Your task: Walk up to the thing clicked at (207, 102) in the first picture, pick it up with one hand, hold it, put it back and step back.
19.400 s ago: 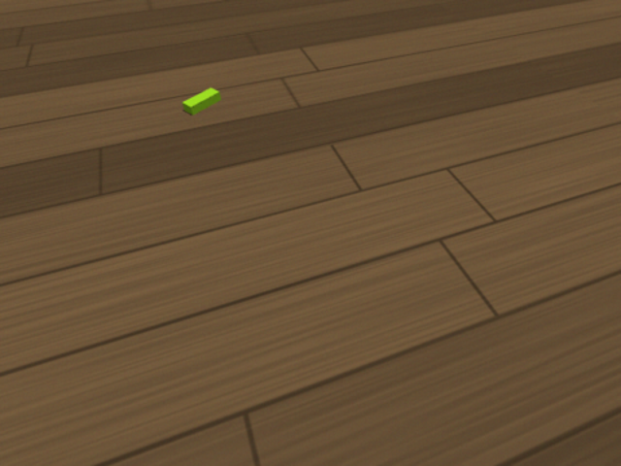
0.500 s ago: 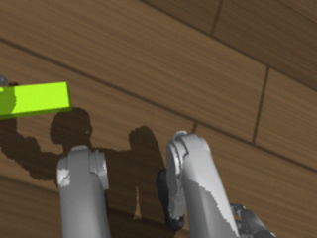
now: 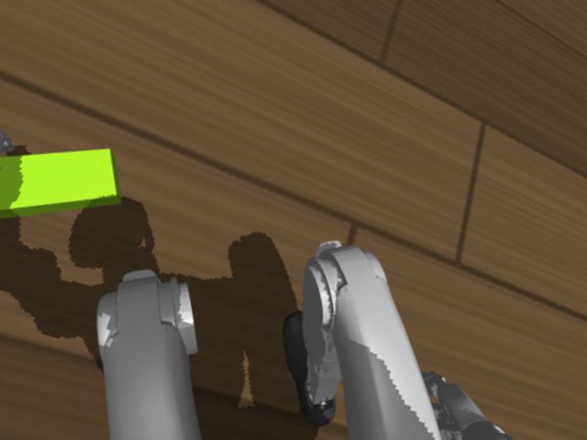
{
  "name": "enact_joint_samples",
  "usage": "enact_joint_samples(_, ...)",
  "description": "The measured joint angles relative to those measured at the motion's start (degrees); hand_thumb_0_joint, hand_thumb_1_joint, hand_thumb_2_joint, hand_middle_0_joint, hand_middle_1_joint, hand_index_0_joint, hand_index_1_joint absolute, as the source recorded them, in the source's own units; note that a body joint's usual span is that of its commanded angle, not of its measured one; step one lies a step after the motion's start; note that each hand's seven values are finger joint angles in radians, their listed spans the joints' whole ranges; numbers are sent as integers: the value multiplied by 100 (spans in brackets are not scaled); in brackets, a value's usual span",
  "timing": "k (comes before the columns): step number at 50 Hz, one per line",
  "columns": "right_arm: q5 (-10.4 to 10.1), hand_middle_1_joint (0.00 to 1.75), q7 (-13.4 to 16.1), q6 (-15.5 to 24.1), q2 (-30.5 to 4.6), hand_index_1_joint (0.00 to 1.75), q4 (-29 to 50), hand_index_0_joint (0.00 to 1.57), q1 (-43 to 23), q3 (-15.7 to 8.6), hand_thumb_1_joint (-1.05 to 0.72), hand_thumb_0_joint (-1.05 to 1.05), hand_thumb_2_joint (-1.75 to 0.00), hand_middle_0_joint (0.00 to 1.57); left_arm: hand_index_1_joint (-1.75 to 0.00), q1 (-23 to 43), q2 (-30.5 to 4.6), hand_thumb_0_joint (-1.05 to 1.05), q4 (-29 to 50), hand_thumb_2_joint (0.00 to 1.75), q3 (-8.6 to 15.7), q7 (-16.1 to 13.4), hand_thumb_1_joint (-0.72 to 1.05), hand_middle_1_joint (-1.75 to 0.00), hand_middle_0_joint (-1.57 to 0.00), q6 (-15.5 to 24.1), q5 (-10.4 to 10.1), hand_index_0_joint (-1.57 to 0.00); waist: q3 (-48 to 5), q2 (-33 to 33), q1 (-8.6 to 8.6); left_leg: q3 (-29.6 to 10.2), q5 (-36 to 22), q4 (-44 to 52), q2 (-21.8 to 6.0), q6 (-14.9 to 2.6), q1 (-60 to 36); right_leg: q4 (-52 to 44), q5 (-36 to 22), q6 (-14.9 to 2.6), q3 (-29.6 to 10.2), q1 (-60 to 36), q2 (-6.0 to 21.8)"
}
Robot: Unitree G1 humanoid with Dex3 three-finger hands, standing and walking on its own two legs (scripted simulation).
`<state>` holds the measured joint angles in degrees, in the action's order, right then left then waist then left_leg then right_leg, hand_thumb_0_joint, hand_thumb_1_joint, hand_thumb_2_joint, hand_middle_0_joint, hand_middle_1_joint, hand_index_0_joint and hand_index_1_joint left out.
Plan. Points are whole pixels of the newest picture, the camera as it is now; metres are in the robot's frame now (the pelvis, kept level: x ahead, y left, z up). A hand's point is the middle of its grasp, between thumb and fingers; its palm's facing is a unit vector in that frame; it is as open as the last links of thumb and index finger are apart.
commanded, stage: approach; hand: left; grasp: from above
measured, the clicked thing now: (39, 184) +0.47 +0.33 -0.29
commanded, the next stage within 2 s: rest palm in 0.64 s
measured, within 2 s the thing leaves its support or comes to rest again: neither
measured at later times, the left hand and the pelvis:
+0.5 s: hand (15, 172) +0.45 +0.31 -0.17, palm faces -0.52 -0.08 -0.85, open 14.0 cm; pelvis -0.01 +0.00 +0.01, yaw +0 degrees
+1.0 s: hand (6, 166) +0.47 +0.33 -0.19, palm faces -0.47 -0.06 -0.88, open 13.8 cm; pelvis -0.01 +0.00 +0.00, yaw -2 degrees
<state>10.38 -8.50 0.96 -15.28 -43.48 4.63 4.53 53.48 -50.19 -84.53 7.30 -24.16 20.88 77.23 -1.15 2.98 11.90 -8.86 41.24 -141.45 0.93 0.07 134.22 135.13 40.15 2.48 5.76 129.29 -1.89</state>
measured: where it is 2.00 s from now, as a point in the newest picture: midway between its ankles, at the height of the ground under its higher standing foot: (247, 406)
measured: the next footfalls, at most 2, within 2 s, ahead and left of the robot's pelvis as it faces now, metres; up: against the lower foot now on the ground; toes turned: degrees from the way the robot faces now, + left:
none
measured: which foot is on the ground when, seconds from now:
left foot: down 0.00-1.00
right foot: down 0.00-1.00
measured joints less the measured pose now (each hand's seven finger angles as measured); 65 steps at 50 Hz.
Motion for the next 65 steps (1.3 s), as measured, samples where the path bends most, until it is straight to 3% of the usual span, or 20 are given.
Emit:
enact_joint_samples(6,-32,30,11,127,25,30,43,20,89,68,-92,0,-90,20,-106,331,162,0,-70,97,-215,-178,-49,-108,-8,-205,62,-10,-1,14,193,-17,-7,11,-5,14,34,-17,-21,-6,14,41,-7)
enact_joint_samples(13,-131,30,19,107,-16,30,192,20,266,144,-92,0,-90,20,-107,656,328,0,-194,97,-118,-252,-50,-109,-8,-781,25,-10,-42,-157,501,-4,-26,105,-24,33,51,-90,-58,-33,4,96,-16)
enact_joint_samples(20,-302,30,54,14,-121,30,298,20,397,255,-92,0,-90,20,-107,662,233,0,-253,98,-127,240,-51,-108,-8,-1074,-400,-9,109,-336,581,22,-72,223,-82,16,-56,-194,-153,-21,-20,52,-61)
enact_joint_samples(26,-295,30,97,-59,-164,30,289,20,399,397,-92,0,-89,20,-107,418,10,0,-309,98,-166,613,-51,-108,-8,-682,-662,-9,268,-265,499,6,-125,234,-83,17,-128,-213,-212,-24,-5,-20,-66)
enact_joint_samples(30,-190,30,104,-34,-162,30,257,20,386,430,-91,0,-89,20,-107,292,-101,0,-262,97,-130,515,-51,-108,-8,-243,-547,-10,330,-128,373,-52,-148,166,-48,50,-107,-176,-220,-29,44,-42,-49)
enact_joint_samples(34,-84,30,84,30,-139,30,201,20,335,420,-91,0,-89,20,-107,322,-157,0,-266,98,-187,193,-51,-109,-8,16,-242,-10,302,17,294,-93,-145,70,-13,55,-53,-109,-197,-32,80,-33,-31)
enact_joint_samples(37,-28,30,77,82,-116,30,182,20,277,384,-91,0,-89,20,-108,375,-182,0,-219,100,-154,-45,-50,-110,-9,41,11,-10,221,77,306,-111,-132,2,10,47,8,-60,-168,-36,98,-7,-19)
enact_joint_samples(40,-3,30,72,142,-91,30,199,20,216,348,-91,0,-89,20,-109,541,-203,0,-287,102,-151,-235,-49,-111,-9,-134,142,-11,131,98,372,-105,-118,-43,24,27,57,-24,-137,-30,94,18,-9)
enact_joint_samples(44,-13,30,65,214,-70,30,247,20,131,374,-91,0,-90,20,-108,928,-256,0,-699,101,-280,-320,-48,-109,-9,-520,106,-10,52,57,509,-82,-119,-44,19,-19,119,-37,-130,-9,78,57,-13)
enact_joint_samples(48,-60,30,60,273,-73,30,369,20,119,469,-91,0,-90,20,-106,1085,-319,0,-932,99,-394,-105,-48,-107,-8,-777,-50,-10,140,-11,643,-79,-129,-21,3,-62,137,-90,-149,25,78,54,-28)
enact_joint_samples(54,-95,30,33,235,-90,30,539,20,273,665,-91,0,-90,20,-105,820,-344,0,-809,96,-285,164,-47,-107,-8,-657,-217,-10,381,5,727,-115,-118,18,-23,-57,55,-158,-176,57,104,-16,-55)
enact_joint_samples(60,-11,30,32,243,-153,30,530,20,366,883,-91,0,-90,20,-104,659,-526,0,-912,96,-93,-126,-48,-105,-8,-291,-106,-10,593,147,769,-222,-111,-52,-33,-8,16,-137,-220,31,192,-46,-84)
enact_joint_samples(65,120,30,20,341,-220,30,471,20,357,983,-90,0,-90,20,-103,677,-748,0,-1107,98,-75,-504,-50,-103,-8,-163,62,-9,699,292,822,-295,-96,-179,-51,20,38,-49,-257,26,247,-6,-120)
